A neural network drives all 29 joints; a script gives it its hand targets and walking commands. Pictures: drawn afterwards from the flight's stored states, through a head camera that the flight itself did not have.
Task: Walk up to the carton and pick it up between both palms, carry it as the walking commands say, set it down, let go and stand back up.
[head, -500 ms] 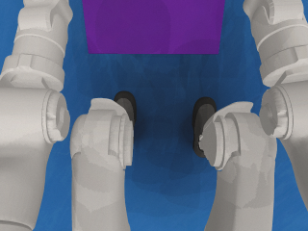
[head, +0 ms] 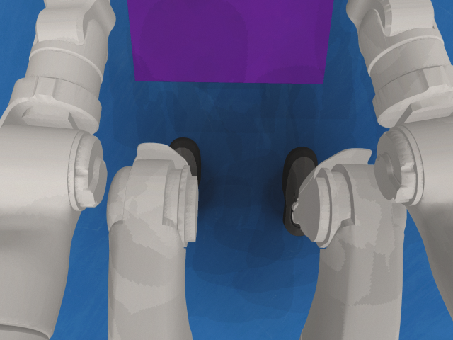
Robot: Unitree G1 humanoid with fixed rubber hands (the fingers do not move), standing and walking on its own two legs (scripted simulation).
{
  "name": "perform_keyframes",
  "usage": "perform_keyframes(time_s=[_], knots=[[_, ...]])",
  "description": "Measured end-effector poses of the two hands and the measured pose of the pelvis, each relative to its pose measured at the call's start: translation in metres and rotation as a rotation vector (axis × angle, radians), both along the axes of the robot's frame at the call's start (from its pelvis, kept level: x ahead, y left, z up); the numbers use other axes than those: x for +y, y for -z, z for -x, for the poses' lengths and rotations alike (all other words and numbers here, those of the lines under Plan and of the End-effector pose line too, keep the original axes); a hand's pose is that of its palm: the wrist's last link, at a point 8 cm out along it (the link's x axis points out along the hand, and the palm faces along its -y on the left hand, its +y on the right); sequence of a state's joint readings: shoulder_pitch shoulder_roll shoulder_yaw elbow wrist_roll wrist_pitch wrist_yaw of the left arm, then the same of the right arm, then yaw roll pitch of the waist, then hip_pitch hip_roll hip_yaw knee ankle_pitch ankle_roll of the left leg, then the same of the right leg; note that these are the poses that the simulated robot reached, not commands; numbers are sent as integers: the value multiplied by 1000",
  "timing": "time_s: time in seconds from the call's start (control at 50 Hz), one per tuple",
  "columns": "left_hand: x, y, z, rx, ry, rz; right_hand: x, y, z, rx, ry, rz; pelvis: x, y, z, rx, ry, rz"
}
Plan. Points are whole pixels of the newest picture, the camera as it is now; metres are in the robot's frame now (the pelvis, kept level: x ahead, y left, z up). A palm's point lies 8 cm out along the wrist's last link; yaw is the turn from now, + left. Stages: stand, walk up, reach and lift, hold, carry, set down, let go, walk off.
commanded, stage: reach and lift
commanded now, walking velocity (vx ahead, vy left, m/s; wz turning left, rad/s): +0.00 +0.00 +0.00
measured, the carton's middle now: (230, 3) +0.51 +0.04 -0.25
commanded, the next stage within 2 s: none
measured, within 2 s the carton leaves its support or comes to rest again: leaves its support in 1.10 s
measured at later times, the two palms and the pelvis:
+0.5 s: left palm out of the picture +0.54 +0.19 -0.18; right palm out of the picture +0.56 -0.11 -0.18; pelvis +0.00 +0.00 -0.01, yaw +0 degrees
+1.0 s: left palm out of the picture +0.54 +0.19 -0.18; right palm out of the picture +0.57 -0.11 -0.18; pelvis +0.01 +0.00 -0.01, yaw -1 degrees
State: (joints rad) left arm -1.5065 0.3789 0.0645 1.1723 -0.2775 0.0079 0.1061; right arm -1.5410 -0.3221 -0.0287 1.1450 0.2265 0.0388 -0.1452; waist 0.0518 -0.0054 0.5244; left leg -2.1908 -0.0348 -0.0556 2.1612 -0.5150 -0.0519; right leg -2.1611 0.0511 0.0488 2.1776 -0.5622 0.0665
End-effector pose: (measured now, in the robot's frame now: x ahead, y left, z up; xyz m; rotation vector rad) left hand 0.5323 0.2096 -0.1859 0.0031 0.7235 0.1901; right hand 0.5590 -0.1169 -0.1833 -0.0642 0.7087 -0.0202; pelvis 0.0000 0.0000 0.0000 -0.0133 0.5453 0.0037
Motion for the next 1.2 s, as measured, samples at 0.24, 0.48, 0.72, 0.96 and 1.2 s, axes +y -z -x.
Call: perform_keyframes(time_s=[0.24,0.48,0.72,0.96,1.2], knots=[[-18,0,-5,10,24,7,3,-2,-1,-7,0,-3,3,-2,0,9,0,2],[-19,-2,-7,29,42,-11,4,-3,-4,21,2,-3,1,4,-1,12,3,-1],[-18,-1,-6,49,29,26,2,-2,-4,33,-19,-30,-3,16,-10,39,14,-14],[-18,-3,-8,63,57,10,3,-5,-5,45,-13,-13,-2,15,-12,54,17,-7],[-19,-21,-4,31,25,-3,10,-33,-12,-17,39,7,-2,8,3,-54,6,3]])
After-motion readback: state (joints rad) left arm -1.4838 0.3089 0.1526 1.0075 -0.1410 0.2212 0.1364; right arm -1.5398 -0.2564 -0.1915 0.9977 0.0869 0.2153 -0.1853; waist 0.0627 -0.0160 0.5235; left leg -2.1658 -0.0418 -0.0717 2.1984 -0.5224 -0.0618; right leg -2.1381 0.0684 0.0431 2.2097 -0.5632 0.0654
